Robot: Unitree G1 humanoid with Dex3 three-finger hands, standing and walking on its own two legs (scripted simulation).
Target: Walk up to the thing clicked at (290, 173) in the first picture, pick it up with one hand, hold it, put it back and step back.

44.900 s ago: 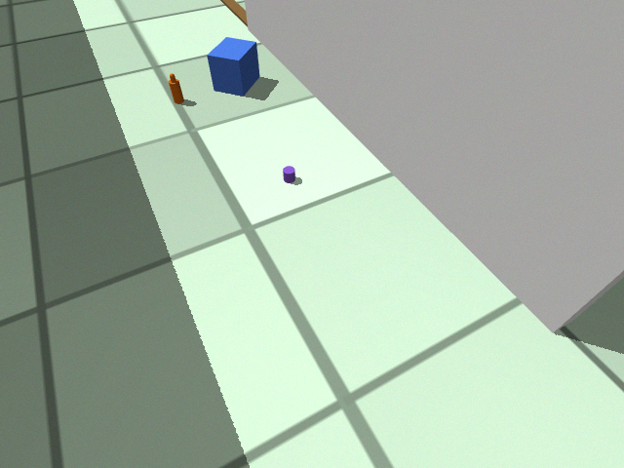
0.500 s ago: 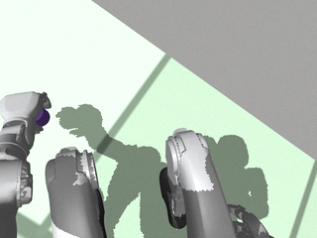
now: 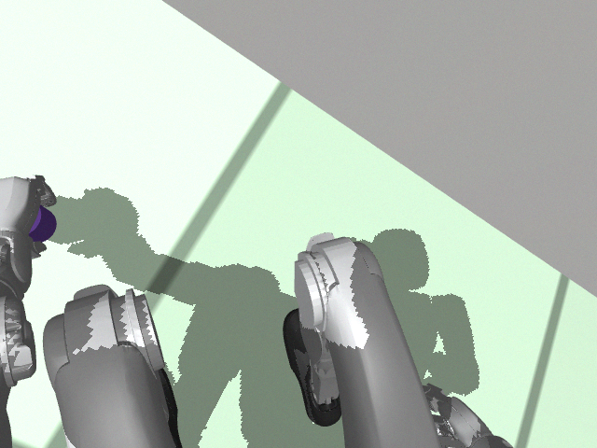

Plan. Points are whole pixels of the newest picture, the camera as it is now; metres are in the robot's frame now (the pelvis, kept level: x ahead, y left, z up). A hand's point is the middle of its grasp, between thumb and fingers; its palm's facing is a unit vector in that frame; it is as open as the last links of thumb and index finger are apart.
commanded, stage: rest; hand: left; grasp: from above
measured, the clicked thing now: (26, 220) +0.43 +0.28 -0.23
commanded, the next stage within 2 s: open in 0.98 s
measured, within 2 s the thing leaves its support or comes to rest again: rests again in 0.58 s
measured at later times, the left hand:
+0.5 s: hand (30, 233) +0.41 +0.28 -0.24, palm faces -0.43 -0.15 -0.89, open 8.0 cm
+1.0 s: hand (31, 233) +0.42 +0.28 -0.25, palm faces -0.43 -0.14 -0.89, open 7.9 cm
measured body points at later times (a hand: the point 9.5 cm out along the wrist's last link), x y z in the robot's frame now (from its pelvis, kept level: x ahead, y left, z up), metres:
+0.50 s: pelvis +0.00 +0.01 -0.01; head +0.25 +0.09 +0.35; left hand +0.43 +0.28 -0.19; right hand +0.04 -0.26 -0.10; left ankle +0.06 +0.14 -0.26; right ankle +0.10 -0.13 -0.26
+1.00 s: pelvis +0.00 +0.01 -0.01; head +0.25 +0.11 +0.35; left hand +0.43 +0.28 -0.20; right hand +0.04 -0.25 -0.08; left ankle +0.06 +0.14 -0.26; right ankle +0.10 -0.13 -0.26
